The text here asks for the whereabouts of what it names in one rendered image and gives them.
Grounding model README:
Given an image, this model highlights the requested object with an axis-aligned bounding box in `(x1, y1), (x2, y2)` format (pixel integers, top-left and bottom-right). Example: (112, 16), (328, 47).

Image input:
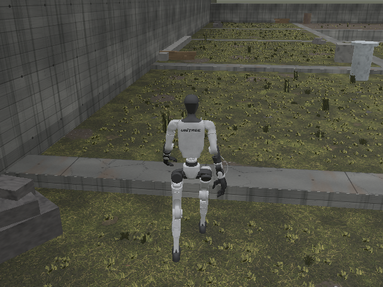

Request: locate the robot right upper arm
(204, 120), (218, 155)

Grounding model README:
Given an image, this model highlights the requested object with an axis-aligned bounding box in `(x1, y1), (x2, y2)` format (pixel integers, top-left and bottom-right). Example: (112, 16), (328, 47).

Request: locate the right robot forearm
(212, 145), (225, 179)

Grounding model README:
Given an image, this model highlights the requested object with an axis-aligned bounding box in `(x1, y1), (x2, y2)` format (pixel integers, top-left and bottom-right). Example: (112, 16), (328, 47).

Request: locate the humanoid robot head
(181, 94), (202, 123)

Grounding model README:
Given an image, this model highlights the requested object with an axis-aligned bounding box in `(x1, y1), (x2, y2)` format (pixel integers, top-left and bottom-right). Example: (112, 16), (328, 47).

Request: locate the left robot forearm
(163, 142), (171, 160)

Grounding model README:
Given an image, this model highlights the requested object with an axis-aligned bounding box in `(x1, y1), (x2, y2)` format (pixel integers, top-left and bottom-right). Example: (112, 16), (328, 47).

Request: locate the right robot shin
(200, 191), (209, 226)

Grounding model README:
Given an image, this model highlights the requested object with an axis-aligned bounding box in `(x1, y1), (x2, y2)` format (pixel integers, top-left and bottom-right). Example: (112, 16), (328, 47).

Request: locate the robot right hand
(212, 178), (227, 197)

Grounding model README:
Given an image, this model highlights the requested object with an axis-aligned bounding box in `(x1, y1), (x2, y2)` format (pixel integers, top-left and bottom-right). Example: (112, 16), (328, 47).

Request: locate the robot left upper arm
(165, 120), (179, 151)

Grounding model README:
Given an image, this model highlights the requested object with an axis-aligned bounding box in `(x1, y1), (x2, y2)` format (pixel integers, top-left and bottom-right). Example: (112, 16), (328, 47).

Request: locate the robot left hand
(163, 156), (177, 166)

